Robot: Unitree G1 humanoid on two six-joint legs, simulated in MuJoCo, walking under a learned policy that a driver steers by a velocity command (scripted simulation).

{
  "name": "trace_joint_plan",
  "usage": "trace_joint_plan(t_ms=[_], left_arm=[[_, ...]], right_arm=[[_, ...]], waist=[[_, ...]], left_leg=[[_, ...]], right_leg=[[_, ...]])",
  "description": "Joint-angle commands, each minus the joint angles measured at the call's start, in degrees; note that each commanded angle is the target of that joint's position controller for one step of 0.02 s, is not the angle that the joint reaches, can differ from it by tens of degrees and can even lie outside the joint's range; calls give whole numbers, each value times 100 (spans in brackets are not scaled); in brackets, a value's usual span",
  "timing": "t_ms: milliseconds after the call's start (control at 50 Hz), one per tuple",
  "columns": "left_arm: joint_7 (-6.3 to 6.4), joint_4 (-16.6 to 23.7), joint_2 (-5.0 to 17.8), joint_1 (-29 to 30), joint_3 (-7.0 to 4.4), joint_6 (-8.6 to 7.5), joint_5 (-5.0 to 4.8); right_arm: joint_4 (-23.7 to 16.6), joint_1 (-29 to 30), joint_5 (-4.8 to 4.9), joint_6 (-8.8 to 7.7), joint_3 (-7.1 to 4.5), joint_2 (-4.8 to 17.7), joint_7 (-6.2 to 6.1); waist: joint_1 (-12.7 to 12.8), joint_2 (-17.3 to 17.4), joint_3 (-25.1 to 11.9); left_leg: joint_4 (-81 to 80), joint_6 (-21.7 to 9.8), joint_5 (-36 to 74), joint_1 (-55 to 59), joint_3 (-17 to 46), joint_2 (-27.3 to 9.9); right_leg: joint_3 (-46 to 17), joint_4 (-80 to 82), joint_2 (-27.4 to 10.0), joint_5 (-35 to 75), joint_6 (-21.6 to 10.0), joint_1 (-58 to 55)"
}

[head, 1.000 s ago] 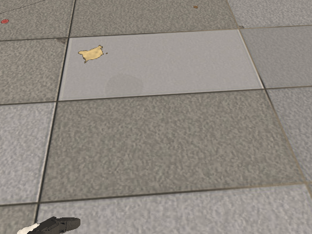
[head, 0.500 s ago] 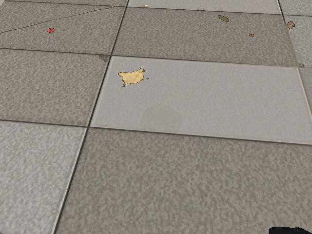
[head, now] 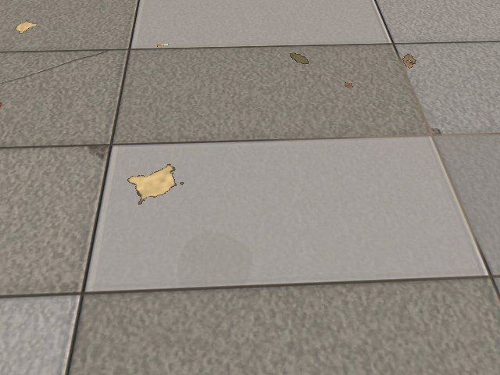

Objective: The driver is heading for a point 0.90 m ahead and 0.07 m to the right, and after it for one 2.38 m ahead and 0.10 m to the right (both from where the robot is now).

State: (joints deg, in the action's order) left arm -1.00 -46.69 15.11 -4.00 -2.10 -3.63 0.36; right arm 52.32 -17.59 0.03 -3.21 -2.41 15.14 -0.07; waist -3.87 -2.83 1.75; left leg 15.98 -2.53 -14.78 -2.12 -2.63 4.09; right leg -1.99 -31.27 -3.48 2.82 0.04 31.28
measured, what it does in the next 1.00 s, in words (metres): walks ahead: right foot, then left foot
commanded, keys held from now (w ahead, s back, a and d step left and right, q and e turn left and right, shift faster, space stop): no key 0.90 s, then w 0.10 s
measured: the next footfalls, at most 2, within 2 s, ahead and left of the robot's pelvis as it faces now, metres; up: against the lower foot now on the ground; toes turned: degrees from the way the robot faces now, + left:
right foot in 0.04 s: +0.20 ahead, -0.12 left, +0.00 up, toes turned -1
left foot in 0.32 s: +0.12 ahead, +0.13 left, +0.00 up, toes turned +0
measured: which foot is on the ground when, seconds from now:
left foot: down 0.00-0.08, up 0.10-0.30, down 0.32-1.00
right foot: up 0.00-0.02, down 0.04-1.00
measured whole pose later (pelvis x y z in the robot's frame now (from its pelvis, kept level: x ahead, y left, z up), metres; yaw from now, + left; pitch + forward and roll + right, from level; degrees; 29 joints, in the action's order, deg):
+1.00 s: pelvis +0.13 +0.01 -0.01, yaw +0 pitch -2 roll +0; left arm 2.0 -63.0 13.3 -7.9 -2.5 1.1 -0.4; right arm 62.0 -15.0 0.3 -0.2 -1.5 12.3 -2.0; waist -0.2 -0.1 1.0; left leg 28.8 -0.4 -20.6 -6.9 -0.7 -0.6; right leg -0.2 -32.0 -0.7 -17.5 -0.4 15.5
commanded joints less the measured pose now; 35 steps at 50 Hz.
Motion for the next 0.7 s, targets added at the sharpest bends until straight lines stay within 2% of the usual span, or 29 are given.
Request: trace_joint_plan(t_ms=[20,40,60,80,100,120,140,160,180,220,240,280,300,320,340,360,380,400,440,480,560,700], left_arm=[[-30,172,664,-343,-194,-99,55],[4,38,863,-661,-263,-117,104],[46,31,1269,-853,-336,-113,172],[87,-36,1013,-1046,-261,-18,176],[67,-96,578,-1185,-147,62,71],[34,-104,557,-942,-105,94,8],[32,-57,554,-578,-90,114,19],[44,-2,601,-196,-94,127,35],[71,25,626,83,-106,144,73],[109,6,610,335,-116,195,131],[128,-37,581,326,-113,207,117],[162,-145,562,317,-108,235,14],[169,-224,494,211,-85,245,-20],[165,-321,403,60,-51,249,-13],[158,-361,431,-22,-58,259,33],[185,-343,352,-81,-64,284,35],[214,-387,403,-17,-65,288,68],[232,-433,397,-81,-76,291,49],[253,-575,423,-210,-88,304,38],[240,-671,385,-230,-85,298,16],[225,-828,383,-209,-94,317,-21],[275,-1101,431,-262,-109,394,-42]], right_arm=[[-171,275,64,50,-206,935,-73],[-129,118,29,60,-178,838,-77],[-132,-353,-118,7,-102,626,-60],[52,-960,-117,-11,60,174,-39],[80,-698,-25,64,21,422,-32],[-17,-368,69,169,-63,696,-49],[-37,-104,93,293,-96,707,-109],[-56,22,55,411,-115,682,-173],[-41,38,23,501,-129,658,-232],[107,-140,-10,546,-102,477,-285],[182,-197,-23,531,-90,407,-279],[322,-283,-69,500,-82,318,-230],[337,-221,-130,497,-85,335,-202],[267,-67,-194,493,-82,428,-193],[178,74,-167,484,-103,655,-215],[275,247,-92,451,-155,843,-207],[260,420,-85,374,-104,617,-195],[294,488,-116,305,-65,492,-194],[343,499,-85,192,-59,478,-177],[450,308,-47,150,-49,477,-177],[572,181,-34,186,-26,452,-190],[691,192,-23,231,1,402,-184]], waist=[[488,683,-409],[563,468,-614],[353,-174,-1199],[304,-924,-1898],[543,-885,-2030],[515,-563,-1631],[438,-322,-1176],[336,-291,-821],[222,-458,-669],[102,-630,-583],[91,-603,-656],[14,-463,-721],[34,-369,-668],[108,-190,-464],[267,99,-210],[480,805,33],[450,855,104],[501,897,58],[488,750,-13],[415,585,-151],[344,422,-263],[350,297,-272]], left_leg=[[600,-556,3388,-53,612,-1492],[1134,-353,3282,-129,519,-1183],[2004,-87,2045,-821,365,-792],[3184,269,-464,-1828,283,-364],[3922,446,-2473,-2104,545,-302],[4215,467,-2590,-2322,717,-474],[4230,500,-2380,-2434,673,-599],[3968,547,-2060,-2351,661,-714],[3625,582,-1733,-2068,657,-803],[2912,590,-1208,-1368,459,-718],[2544,553,-786,-1084,388,-687],[1664,431,228,-505,199,-585],[1365,345,442,-337,184,-573],[1022,218,522,-407,405,-768],[711,79,17,-789,663,-1043],[564,-31,-1167,-1701,678,-942],[336,30,-1382,-2081,687,-894],[248,125,-1194,-2126,687,-909],[366,242,-481,-1821,613,-848],[532,238,88,-1497,546,-808],[673,196,721,-1203,467,-757],[690,182,1164,-1050,396,-713]], right_leg=[[63,545,157,89,-227,-1048],[51,843,117,1132,-351,-1716],[-562,331,-629,3517,-709,-3034],[-1550,193,-1530,4118,-1595,-4245],[-2035,517,-1740,3309,-1864,-4032],[-1974,831,-1595,1817,-1695,-3457],[-1802,1096,-1423,681,-1492,-2880],[-1635,1385,-1296,-253,-1341,-2265],[-1484,1611,-1130,-982,-1186,-1788],[-1041,1793,-823,-1451,-1048,-1147],[-887,1786,-747,-1539,-1022,-1072],[-648,1699,-605,-2134,-887,-924],[-582,1678,-500,-2667,-709,-837],[-521,1627,-366,-3102,-451,-768],[-371,1442,-158,-3188,-247,-863],[-4,1245,153,-2638,-91,-1419],[21,949,159,-2143,-56,-1903],[48,818,161,-1796,-104,-2104],[54,720,153,-1287,-195,-2122],[58,677,136,-862,-229,-2112],[87,584,136,-307,-208,-2177],[86,523,125,24,-182,-2322]])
